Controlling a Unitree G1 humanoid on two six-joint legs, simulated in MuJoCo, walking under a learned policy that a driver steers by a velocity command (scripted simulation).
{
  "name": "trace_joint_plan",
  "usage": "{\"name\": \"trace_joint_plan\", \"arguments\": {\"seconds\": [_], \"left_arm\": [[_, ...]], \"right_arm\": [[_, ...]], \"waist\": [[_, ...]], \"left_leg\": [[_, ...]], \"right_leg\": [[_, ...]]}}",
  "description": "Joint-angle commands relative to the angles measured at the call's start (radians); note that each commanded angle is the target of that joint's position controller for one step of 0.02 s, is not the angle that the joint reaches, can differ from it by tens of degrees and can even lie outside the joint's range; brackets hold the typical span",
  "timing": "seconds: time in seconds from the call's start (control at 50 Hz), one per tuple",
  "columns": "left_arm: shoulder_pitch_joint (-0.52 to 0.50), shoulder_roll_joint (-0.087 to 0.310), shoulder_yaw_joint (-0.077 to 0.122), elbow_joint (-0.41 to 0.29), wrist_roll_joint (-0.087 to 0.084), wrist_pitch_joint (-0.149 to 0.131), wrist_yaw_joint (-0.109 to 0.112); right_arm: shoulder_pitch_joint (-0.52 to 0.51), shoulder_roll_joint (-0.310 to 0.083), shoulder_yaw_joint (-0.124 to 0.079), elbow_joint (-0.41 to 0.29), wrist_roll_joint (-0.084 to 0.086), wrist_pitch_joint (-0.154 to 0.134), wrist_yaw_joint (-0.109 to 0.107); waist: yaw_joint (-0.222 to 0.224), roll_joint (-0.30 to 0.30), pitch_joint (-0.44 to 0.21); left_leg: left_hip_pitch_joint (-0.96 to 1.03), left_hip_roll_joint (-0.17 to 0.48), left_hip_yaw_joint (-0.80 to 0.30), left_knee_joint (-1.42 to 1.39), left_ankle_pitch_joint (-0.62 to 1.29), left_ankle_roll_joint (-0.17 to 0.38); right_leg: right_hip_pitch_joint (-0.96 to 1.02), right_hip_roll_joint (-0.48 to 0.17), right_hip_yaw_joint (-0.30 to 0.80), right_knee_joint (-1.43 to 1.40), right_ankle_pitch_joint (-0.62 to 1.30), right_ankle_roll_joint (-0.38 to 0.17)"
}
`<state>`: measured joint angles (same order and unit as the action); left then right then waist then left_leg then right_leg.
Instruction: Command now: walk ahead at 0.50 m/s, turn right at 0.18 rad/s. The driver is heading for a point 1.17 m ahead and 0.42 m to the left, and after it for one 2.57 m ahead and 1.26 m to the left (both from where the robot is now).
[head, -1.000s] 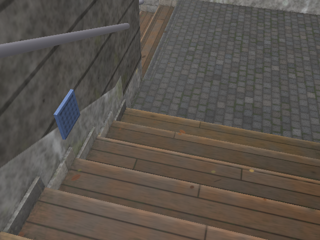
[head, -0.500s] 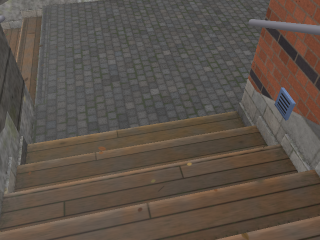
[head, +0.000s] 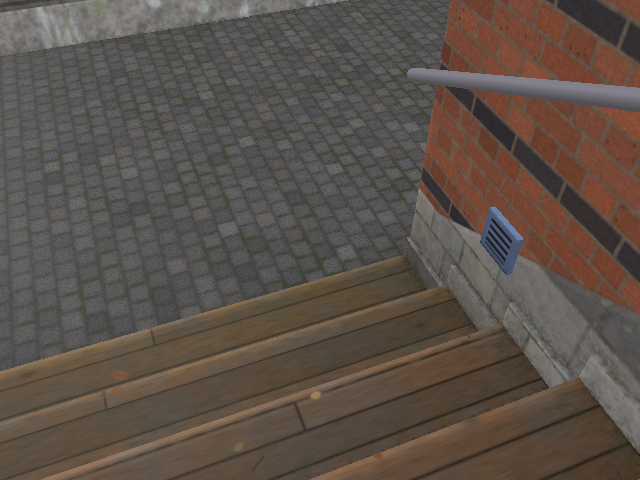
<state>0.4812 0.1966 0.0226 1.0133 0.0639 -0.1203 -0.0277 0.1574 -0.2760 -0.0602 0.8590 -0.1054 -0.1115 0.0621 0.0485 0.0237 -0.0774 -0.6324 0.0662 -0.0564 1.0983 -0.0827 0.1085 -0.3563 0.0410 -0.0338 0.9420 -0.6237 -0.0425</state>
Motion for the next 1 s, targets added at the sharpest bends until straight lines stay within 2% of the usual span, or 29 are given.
{"name": "trace_joint_plan", "arguments": {"seconds": [0.02,0.04,0.1,0.14,0.16,0.18,0.2,0.22,0.24,0.26,0.32,0.34,0.36,0.4,0.42,0.44,0.5,0.52,0.58,0.6,0.62,0.66,0.68,0.76,0.82,0.92,0.96,0.98,1.0], "left_arm": [[-0.249,0.032,-0.036,-0.164,0.041,-0.029,0.021],[-0.206,0.068,-0.035,-0.152,0.038,-0.033,0.016],[-0.07,0.169,-0.024,-0.099,-0.002,-0.014,-0.027],[-0.071,0.228,0.001,-0.064,0.031,0.009,-0.082],[0.231,0.016,-0.027,0.003,0.008,0.009,-0.105],[0.21,0.007,-0.036,-0.056,-0.018,0.01,-0.105],[0.04,0.063,-0.021,-0.141,-0.031,0.013,-0.09],[-0.079,0.12,-0.011,-0.211,-0.029,0.015,-0.069],[-0.111,0.103,-0.019,-0.199,-0.012,0.015,-0.035],[-0.12,0.05,-0.045,-0.192,0.019,0.022,-0.026],[-0.151,0.004,-0.056,-0.151,0.035,0.053,-0.041],[-0.168,0.013,-0.058,-0.154,0.031,0.054,-0.053],[-0.265,0.035,-0.023,-0.209,-0.062,0.097,-0.001],[-0.185,0.075,0.001,-0.135,-0.079,0.122,0.015],[-0.255,0.053,-0.053,-0.177,0.07,0.083,-0.034],[-0.29,0.06,-0.032,-0.191,0.1,0.072,-0.038],[-0.591,0.016,-0.052,-0.284,0.05,0.045,-0.038],[-0.714,0.042,-0.05,-0.312,0.06,0.027,-0.041],[-0.886,0.02,-0.04,-0.388,0.036,-0.002,-0.051],[-0.834,0.022,-0.031,-0.383,0.028,-0.002,-0.049],[-0.529,0.066,-0.014,-0.309,0.012,-0.006,-0.044],[0.066,0.142,0.007,-0.144,-0.004,0.007,-0.003],[0.049,0.162,0.014,-0.109,0.022,0.013,0.018],[-0.427,-0.064,-0.051,-0.281,-0.013,-0.015,0.054],[-0.574,0.026,-0.023,-0.352,0.063,-0.025,0.045],[-0.536,-0.003,-0.043,-0.323,0.018,0.017,0.031],[-0.434,0.046,-0.017,-0.254,0.017,0.038,0.01],[-0.405,-0.044,-0.031,-0.254,0.045,0.025,-0.03],[-0.26,-0.104,-0.023,-0.32,0.035,-0.003,-0.038]], "right_arm": [[0.254,0.083,0.034,0.057,0.038,-0.005,-0.007],[0.192,0.047,0.032,0.024,0.063,-0.01,-0.009],[0.199,-0.032,0.019,0.002,0.02,0.014,-0.015],[0.517,-0.164,-0.035,0.1,0.015,0.025,-0.024],[0.598,-0.245,-0.042,0.129,-0.005,0.027,-0.011],[0.576,-0.221,-0.04,0.108,-0.013,0.027,0.003],[0.52,-0.221,-0.049,0.114,-0.007,0.024,0.009],[0.4,-0.192,-0.036,0.099,0.023,0.021,0.011],[0.308,-0.006,0.027,0.096,0.005,0.013,0.002],[0.192,0.086,0.071,0.074,-0.008,0.006,-0.005],[0.188,0.038,0.07,0.106,0.06,-0.029,-0.039],[0.25,0.001,0.069,0.138,0.046,-0.034,-0.031],[0.224,-0.146,0.013,0.108,0.169,0.004,-0.056],[0.253,-0.134,0.007,0.113,0.148,0.027,-0.042],[0.257,-0.005,0.061,0.136,-0.032,-0.029,-0.027],[0.353,-0.003,0.051,0.154,0.004,-0.044,-0.039],[0.67,0.071,0.067,0.286,0.032,-0.027,-0.065],[0.87,0.156,0.081,0.315,0.044,-0.019,-0.088],[0.86,0.108,0.077,0.335,0.039,0.002,-0.083],[0.765,0.091,0.073,0.314,0.034,0.0,-0.068],[0.518,0.075,0.072,0.233,0.027,-0.004,-0.03],[0.284,0.093,0.088,0.137,0.015,-0.004,0.018],[0.161,0.017,0.055,0.077,0.029,-0.005,-0.009],[0.276,0.153,0.049,0.098,-0.058,0.028,-0.061],[0.529,0.205,0.041,0.247,-0.027,-0.014,-0.054],[0.632,0.094,0.023,0.289,-0.049,-0.008,-0.033],[0.858,0.022,-0.013,0.36,-0.015,-0.013,-0.058],[0.77,-0.001,-0.019,0.309,-0.039,-0.013,-0.054],[0.649,-0.164,-0.033,0.187,0.024,-0.013,-0.036]], "waist": [[-0.142,-0.047,0.106],[-0.13,-0.038,0.129],[-0.162,0.029,0.231],[-0.289,0.094,0.15],[-0.176,0.317,-0.165],[-0.175,0.144,-0.218],[-0.195,0.054,-0.085],[-0.173,0.046,0.048],[-0.119,-0.115,0.113],[-0.035,-0.105,0.174],[-0.028,-0.001,0.125],[-0.036,-0.009,0.119],[0.014,0.066,0.134],[0.009,0.071,0.124],[-0.051,-0.075,0.193],[-0.094,-0.005,0.164],[-0.244,0.013,0.165],[-0.374,-0.036,0.107],[-0.359,0.044,0.12],[-0.291,0.03,0.102],[-0.098,-0.075,0.026],[0.211,-0.199,-0.21],[0.187,-0.025,-0.036],[-0.058,-0.086,0.099],[-0.159,-0.018,0.132],[-0.203,0.031,0.242],[-0.298,0.187,0.15],[-0.239,0.148,0.115],[-0.096,0.154,-0.02]], "left_leg": [[0.587,-0.04,0.099,-0.256,0.582,-0.094],[0.658,-0.05,0.106,-0.245,0.548,-0.144],[0.755,-0.062,0.144,-0.538,0.266,-0.146],[0.84,0.01,0.045,-0.754,0.306,-0.002],[1.226,0.22,-0.164,-0.361,1.042,0.281],[1.279,0.31,-0.4,-0.372,1.1,0.396],[1.201,0.352,-0.446,-0.44,0.872,0.374],[0.989,0.396,-0.579,-0.557,0.235,0.355],[0.743,0.357,-0.493,-0.606,0.211,0.276],[0.443,0.299,-0.374,-0.681,0.222,0.248],[0.052,0.13,-0.207,-0.726,-0.049,0.269],[0.03,0.117,-0.175,-0.698,-0.013,0.247],[0.024,0.121,-0.118,-0.744,0.276,0.137],[0.051,0.112,-0.076,-0.699,0.273,0.084],[0.229,0.139,-0.188,-0.486,-0.121,0.125],[0.581,0.156,-0.242,-0.425,-0.118,0.173],[0.785,0.207,-0.388,-0.336,-0.001,0.2],[0.879,0.097,-0.356,-0.319,-0.168,0.174],[0.69,0.032,-0.35,-0.34,0.068,0.133],[0.523,0.024,-0.338,-0.269,0.171,0.112],[0.087,-0.051,-0.208,-0.118,0.247,0.055],[-0.467,-0.07,-0.096,0.366,-0.337,-0.003],[-0.431,-0.032,-0.098,0.409,-0.283,-0.012],[-0.148,0.022,-0.024,-0.068,0.01,-0.038],[0.535,-0.109,0.145,-0.303,0.642,-0.1],[0.404,0.003,0.089,-0.565,0.367,-0.074],[0.587,0.001,0.056,-0.87,0.381,0.023],[0.833,-0.03,-0.062,-0.633,0.318,0.057],[0.95,0.079,-0.437,-0.56,0.77,0.193]], "right_leg": [[-0.698,-0.038,-0.03,-0.206,0.076,-0.092],[-0.74,-0.047,0.002,-0.19,0.027,-0.094],[-0.55,-0.119,0.157,0.008,-0.062,-0.136],[-0.285,-0.102,0.256,0.478,0.273,-0.082],[-0.493,0.071,0.169,1.02,-0.143,-0.012],[-0.757,0.082,0.177,1.187,-0.141,0.022],[-0.976,0.032,0.16,1.184,-0.084,0.039],[-1.135,-0.035,0.175,1.15,0.054,0.042],[-1.039,-0.129,0.256,0.896,0.327,0.027],[-0.835,-0.203,0.252,0.595,0.482,-0.001],[-0.404,-0.204,0.12,0.184,0.728,0.02],[-0.335,-0.193,0.096,0.158,0.744,0.03],[-0.121,-0.136,0.014,-0.005,0.672,0.024],[0.003,-0.101,-0.025,0.08,0.665,-0.002],[-0.309,-0.201,0.214,0.061,0.907,0.04],[-0.621,-0.183,0.165,-0.039,0.761,0.044],[-0.815,-0.184,0.108,-0.155,0.597,0.065],[-0.817,-0.156,0.089,-0.27,0.674,0.051],[-0.562,-0.048,0.009,-0.151,0.418,0.017],[-0.36,-0.05,0.051,-0.133,0.366,0.004],[0.227,-0.063,0.097,-0.219,0.572,-0.049],[0.882,-0.414,0.516,-0.365,0.208,-0.176],[0.597,-0.432,0.481,-0.339,0.141,-0.171],[0.111,-0.292,0.116,-0.41,0.275,-0.118],[-0.502,-0.153,-0.172,-0.31,0.105,-0.045],[-0.126,-0.253,-0.026,0.042,0.078,0.031],[0.036,-0.07,-0.039,0.632,-0.005,0.039],[-0.278,0.003,0.056,0.8,0.04,-0.006],[-0.428,0.057,0.192,0.69,0.137,0.039]]}}
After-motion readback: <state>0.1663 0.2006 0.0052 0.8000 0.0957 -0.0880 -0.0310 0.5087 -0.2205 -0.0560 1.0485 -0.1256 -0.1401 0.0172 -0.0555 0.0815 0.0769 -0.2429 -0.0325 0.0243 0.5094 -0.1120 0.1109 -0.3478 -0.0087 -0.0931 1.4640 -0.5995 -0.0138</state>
